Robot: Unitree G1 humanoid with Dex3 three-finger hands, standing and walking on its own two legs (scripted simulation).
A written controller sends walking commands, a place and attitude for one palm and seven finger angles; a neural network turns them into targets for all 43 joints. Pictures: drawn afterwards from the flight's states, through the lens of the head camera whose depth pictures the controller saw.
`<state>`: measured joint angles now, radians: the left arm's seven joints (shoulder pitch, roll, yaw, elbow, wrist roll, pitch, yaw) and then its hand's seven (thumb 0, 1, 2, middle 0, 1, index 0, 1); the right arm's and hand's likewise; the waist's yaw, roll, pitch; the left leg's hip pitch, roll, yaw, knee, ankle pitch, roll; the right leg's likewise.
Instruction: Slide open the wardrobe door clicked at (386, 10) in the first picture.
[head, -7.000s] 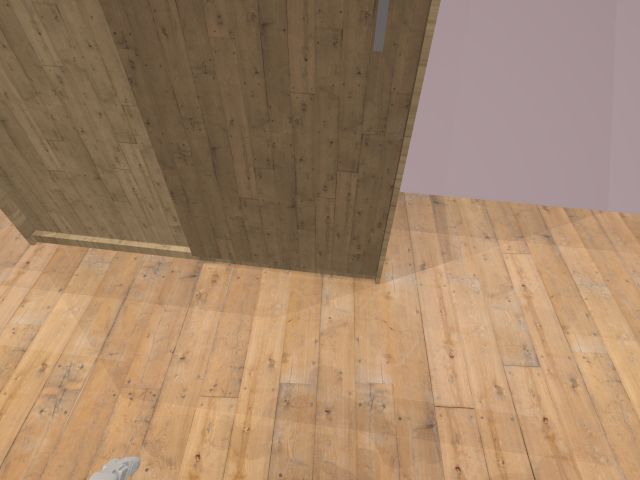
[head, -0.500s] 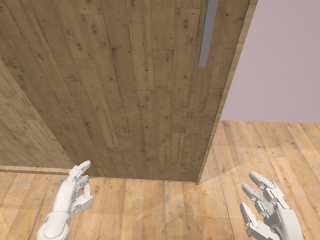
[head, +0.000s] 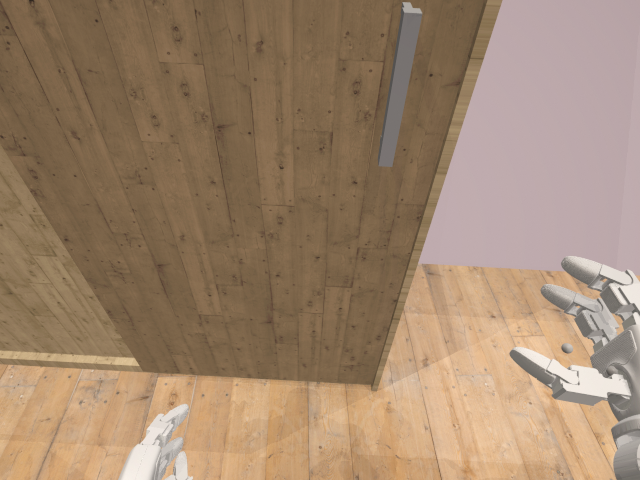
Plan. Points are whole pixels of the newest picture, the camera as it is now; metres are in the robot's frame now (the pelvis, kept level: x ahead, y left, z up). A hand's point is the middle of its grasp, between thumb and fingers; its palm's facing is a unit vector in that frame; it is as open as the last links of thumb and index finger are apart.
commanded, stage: raise the hand with hooked fingers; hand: right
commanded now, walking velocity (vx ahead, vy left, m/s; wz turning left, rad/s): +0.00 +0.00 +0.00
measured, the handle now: (395, 90) +0.54 -0.08 +0.25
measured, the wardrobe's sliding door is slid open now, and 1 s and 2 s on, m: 0.00 0.00 0.00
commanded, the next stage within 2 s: move the hooked fingers beside the handle in 1.18 s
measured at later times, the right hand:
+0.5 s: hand (614, 255) +0.27 -0.25 +0.23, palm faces +0.10 +0.99 -0.10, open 13.8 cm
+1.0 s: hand out of the picture +0.28 -0.26 +0.27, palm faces +0.10 +0.99 -0.06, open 13.9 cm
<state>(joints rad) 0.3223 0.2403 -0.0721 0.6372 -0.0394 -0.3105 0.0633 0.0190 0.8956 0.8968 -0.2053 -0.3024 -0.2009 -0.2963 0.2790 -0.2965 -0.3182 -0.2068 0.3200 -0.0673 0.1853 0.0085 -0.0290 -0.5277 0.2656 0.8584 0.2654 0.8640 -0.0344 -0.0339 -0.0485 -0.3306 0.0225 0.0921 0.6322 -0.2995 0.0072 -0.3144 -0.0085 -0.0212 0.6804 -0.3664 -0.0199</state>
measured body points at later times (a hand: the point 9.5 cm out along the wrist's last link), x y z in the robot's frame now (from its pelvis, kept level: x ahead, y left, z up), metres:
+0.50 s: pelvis +0.01 +0.01 +0.02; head -0.02 +0.04 +0.46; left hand +0.24 +0.21 -0.04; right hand +0.26 -0.30 +0.24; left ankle +0.02 +0.12 -0.72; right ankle +0.00 -0.10 -0.72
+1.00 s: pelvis +0.00 +0.01 +0.02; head -0.04 +0.03 +0.47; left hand +0.21 +0.23 -0.04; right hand +0.27 -0.32 +0.27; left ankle +0.02 +0.12 -0.72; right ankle +0.00 -0.10 -0.72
